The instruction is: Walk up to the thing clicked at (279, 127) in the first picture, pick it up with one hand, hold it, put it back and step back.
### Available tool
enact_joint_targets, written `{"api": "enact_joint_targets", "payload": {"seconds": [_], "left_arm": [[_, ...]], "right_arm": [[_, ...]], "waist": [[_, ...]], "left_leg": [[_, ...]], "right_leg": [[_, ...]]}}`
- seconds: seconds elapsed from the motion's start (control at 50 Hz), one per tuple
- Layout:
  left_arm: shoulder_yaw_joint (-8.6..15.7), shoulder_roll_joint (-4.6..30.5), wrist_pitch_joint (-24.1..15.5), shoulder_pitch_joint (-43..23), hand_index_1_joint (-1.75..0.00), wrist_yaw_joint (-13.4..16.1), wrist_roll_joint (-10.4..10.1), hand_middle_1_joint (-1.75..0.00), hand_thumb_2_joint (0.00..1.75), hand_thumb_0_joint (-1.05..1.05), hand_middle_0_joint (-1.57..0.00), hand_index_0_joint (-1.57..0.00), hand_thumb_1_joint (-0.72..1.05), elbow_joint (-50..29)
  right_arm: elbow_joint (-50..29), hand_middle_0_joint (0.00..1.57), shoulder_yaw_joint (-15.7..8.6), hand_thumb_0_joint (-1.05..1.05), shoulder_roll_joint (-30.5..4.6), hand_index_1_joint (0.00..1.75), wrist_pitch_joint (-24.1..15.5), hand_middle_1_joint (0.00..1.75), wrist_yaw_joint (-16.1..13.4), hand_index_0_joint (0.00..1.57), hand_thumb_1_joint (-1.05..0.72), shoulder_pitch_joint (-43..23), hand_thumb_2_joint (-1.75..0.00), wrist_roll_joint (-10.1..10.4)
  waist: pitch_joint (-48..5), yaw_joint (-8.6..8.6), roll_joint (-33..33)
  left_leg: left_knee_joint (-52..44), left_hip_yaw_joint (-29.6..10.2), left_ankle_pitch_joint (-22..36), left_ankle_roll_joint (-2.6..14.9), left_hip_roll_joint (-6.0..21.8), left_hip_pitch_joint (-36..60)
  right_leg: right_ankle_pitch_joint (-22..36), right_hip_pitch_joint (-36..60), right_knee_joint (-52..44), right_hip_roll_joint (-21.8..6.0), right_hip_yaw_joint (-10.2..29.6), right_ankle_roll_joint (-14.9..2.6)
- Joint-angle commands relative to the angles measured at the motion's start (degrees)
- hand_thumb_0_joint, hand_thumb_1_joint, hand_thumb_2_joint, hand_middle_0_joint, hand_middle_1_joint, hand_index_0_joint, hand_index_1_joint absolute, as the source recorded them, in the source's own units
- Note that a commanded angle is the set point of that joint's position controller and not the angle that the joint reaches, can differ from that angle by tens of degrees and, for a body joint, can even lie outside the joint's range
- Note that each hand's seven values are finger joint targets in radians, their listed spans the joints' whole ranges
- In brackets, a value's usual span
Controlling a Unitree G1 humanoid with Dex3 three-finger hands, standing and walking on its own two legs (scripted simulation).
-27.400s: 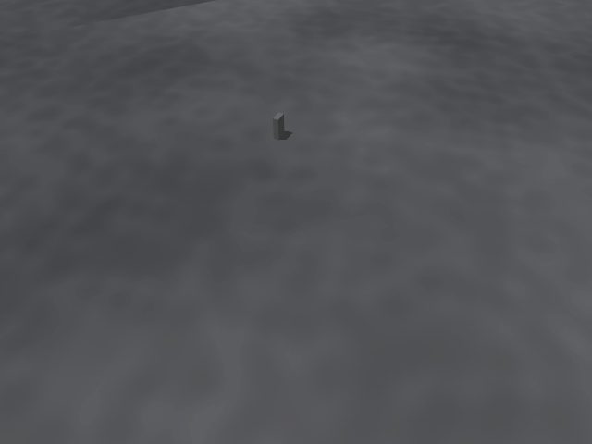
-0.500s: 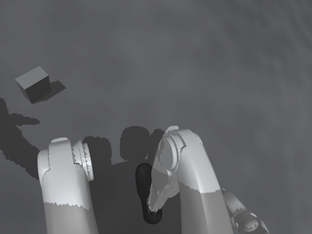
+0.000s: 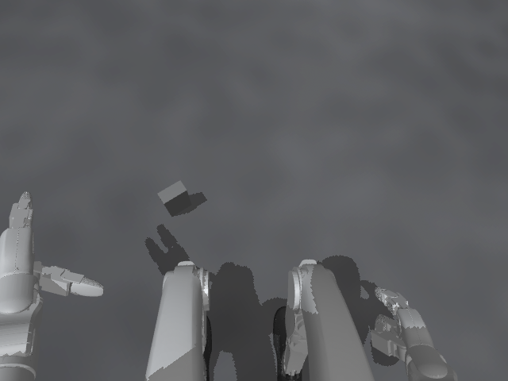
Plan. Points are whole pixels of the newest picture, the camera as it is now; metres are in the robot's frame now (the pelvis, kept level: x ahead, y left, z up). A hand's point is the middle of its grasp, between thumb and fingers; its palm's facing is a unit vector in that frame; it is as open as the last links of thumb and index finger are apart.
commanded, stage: home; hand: left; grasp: from the side
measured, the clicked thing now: (175, 199) +0.51 +0.21 -0.44
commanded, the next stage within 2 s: none
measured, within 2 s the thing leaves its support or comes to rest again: neither
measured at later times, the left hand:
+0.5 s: hand (40, 283) +0.25 +0.22 +0.10, palm faces +0.15 -0.93 -0.34, open 17.5 cm
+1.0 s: hand (28, 314) +0.23 +0.20 +0.15, palm faces +0.17 -0.94 -0.29, open 17.5 cm
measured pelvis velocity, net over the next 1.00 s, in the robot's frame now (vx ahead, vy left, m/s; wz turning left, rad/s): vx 0.07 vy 0.01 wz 0.07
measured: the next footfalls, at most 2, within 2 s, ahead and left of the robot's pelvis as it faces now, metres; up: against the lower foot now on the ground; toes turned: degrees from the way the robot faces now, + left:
none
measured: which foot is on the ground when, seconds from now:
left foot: down 0.00-1.00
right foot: down 0.00-1.00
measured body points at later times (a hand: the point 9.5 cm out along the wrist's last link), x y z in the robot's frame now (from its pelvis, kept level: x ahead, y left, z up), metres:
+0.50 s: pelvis +0.06 +0.01 +0.19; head +0.11 +0.03 +0.63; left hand +0.24 +0.27 +0.13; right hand +0.21 -0.24 +0.10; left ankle +0.07 +0.12 -0.47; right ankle +0.08 -0.12 -0.47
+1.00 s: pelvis +0.07 +0.01 +0.21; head +0.10 +0.01 +0.66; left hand +0.21 +0.25 +0.18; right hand +0.26 -0.22 +0.15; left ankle +0.07 +0.12 -0.47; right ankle +0.08 -0.12 -0.47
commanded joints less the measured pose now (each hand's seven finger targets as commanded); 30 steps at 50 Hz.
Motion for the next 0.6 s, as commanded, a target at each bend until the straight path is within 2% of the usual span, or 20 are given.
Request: {"api": "enact_joint_targets", "payload": {"seconds": [0.0,0.04,0.1,0.18,0.2,0.26,0.28,0.38,0.44,0.5,0.52,0.58], "left_arm": [[2.98,11.59,-0.34,-0.67,-0.05,3.11,-0.6,-0.05,0.04,0.0,-0.05,-0.05,-0.58,-10.9],[0.18,7.77,0.91,0.84,-0.05,3.47,-0.92,-0.05,0.05,0.0,-0.05,-0.05,-0.56,-10.0],[-1.13,6.15,2.75,4.0,-0.05,4.25,-1.12,-0.05,0.06,0.0,-0.05,-0.05,-0.55,-9.49],[-3.55,3.49,4.86,7.36,-0.05,5.27,-1.38,-0.05,0.06,0.0,-0.05,-0.05,-0.55,-12.94],[-3.31,3.37,5.51,9.41,-0.05,5.59,-1.39,-0.05,0.05,0.0,-0.05,-0.05,-0.56,-13.06],[-6.11,0.42,7.24,13.1,-0.05,6.21,-1.75,-0.04,0.03,0.0,-0.05,-0.04,-0.59,-15.52],[-6.25,0.33,7.7,13.6,-0.05,6.49,-1.94,-0.05,0.04,0.0,-0.05,-0.05,-0.58,-17.49],[-10.2,-3.41,10.02,20.02,-0.05,7.19,-2.25,-0.05,0.05,0.0,-0.05,-0.05,-0.56,-22.63],[-12.9,-5.74,11.36,23.77,-0.05,7.33,-2.51,-0.05,0.04,0.0,-0.05,-0.05,-0.57,-26.83],[-13.8,-6.55,12.24,27.9,-0.05,7.19,-2.66,-0.05,0.04,0.0,-0.05,-0.05,-0.58,-32.24],[-14.98,-7.3,12.46,28.92,-0.05,7.01,-2.7,-0.04,0.03,0.0,-0.05,-0.04,-0.59,-32.82],[-15.59,-8.24,13.1,31.47,-0.04,6.57,-2.62,-0.04,0.02,0.0,-0.04,-0.04,-0.6,-34.9]], "right_arm": [[-5.45,0.2,-4.44,0.0,-9.47,0.3,-3.86,0.3,-3.01,0.2,-0.89,6.4,-0.9,-0.57],[-4.88,0.2,-4.22,0.0,-8.89,0.3,-4.93,0.3,-3.44,0.2,-0.89,7.29,-0.9,-0.64],[-4.9,0.2,-4.08,0.0,-8.44,0.3,-6.19,0.3,-4.05,0.2,-0.89,8.39,-0.9,-0.74],[-5.47,0.2,-3.89,0.0,-7.95,0.3,-7.6,0.3,-4.92,0.2,-0.89,8.52,-0.9,-0.81],[-5.68,0.2,-3.87,0.0,-7.82,0.3,-7.85,0.3,-5.22,0.2,-0.89,8.67,-0.9,-0.73],[-6.14,0.2,-3.37,0.0,-7.18,0.3,-8.61,0.3,-5.94,0.2,-0.89,8.59,-0.9,-0.65],[-6.46,0.2,-3.43,0.0,-7.22,0.3,-8.82,0.3,-6.22,0.2,-0.89,8.65,-0.9,-0.62],[-8.31,0.2,-2.94,0.0,-6.61,0.3,-9.72,0.3,-7.42,0.2,-0.89,9.41,-0.9,-0.7],[-9.35,0.2,-2.72,0.0,-6.03,0.3,-10.53,0.3,-8.01,0.2,-0.89,9.53,-0.9,-0.81],[-10.51,0.2,-2.53,0.0,-5.46,0.3,-11.5,0.3,-8.42,0.2,-0.89,9.15,-0.9,-1.04],[-11.07,0.2,-2.4,0.0,-5.61,0.3,-11.75,0.3,-8.44,0.2,-0.89,8.58,-0.9,-0.97],[-11.64,0.2,-2.3,0.0,-5.28,0.3,-12.63,0.3,-8.61,0.2,-0.89,8.73,-0.9,-1.42]], "waist": [[-29.34,0.29,8.2],[-27.73,-0.99,6.08],[-25.5,-0.69,4.61],[-23.11,-0.23,5.67],[-22.39,0.12,5.46],[-18.61,0.2,4.86],[-17.99,0.55,6.2],[-12.44,0.45,7.98],[-8.92,0.01,6.71],[-7.66,0.74,5.29],[-5.8,0.72,4.04],[-2.55,0.66,1.78]], "left_leg": [[-21.28,0.81,11.35,1.14,-1.49,29.6],[-23.35,0.98,14.88,1.3,-1.49,32.26],[-27.5,1.06,18.49,1.37,-1.52,36.54],[-34.97,0.96,18.88,0.74,-1.71,44.09],[-36.51,1.0,19.84,0.65,-1.78,45.75],[-41.39,1.25,20.5,0.43,-1.92,50.0],[-42.97,1.28,21.29,0.21,-1.84,52.15],[-51.33,1.06,21.48,-0.49,-1.7,60.08],[-55.0,0.75,19.86,-0.36,-1.75,62.0],[-57.19,0.44,20.77,-0.36,-1.6,63.79],[-58.27,0.17,20.16,-0.31,-1.51,64.03],[-59.47,0.14,21.33,-0.23,-1.45,64.77]], "right_leg": [[10.43,27.06,-21.31,1.39,3.69,-1.02],[14.47,31.46,-24.43,1.31,3.84,-0.76],[18.46,38.31,-29.48,0.95,4.32,-0.34],[18.05,44.35,-35.63,0.78,3.5,-0.56],[18.8,46.38,-37.09,0.77,3.46,-0.55],[19.37,51.01,-41.47,0.85,2.99,-0.59],[19.64,51.71,-42.52,0.9,2.77,-0.64],[19.17,56.44,-48.52,1.54,1.25,-0.69],[18.34,59.83,-52.04,1.67,0.73,-0.46],[18.81,62.49,-53.79,2.01,0.22,-0.44],[18.38,62.47,-54.49,2.08,-0.1,-0.36],[19.18,63.68,-55.89,2.29,-0.39,-0.16]]}}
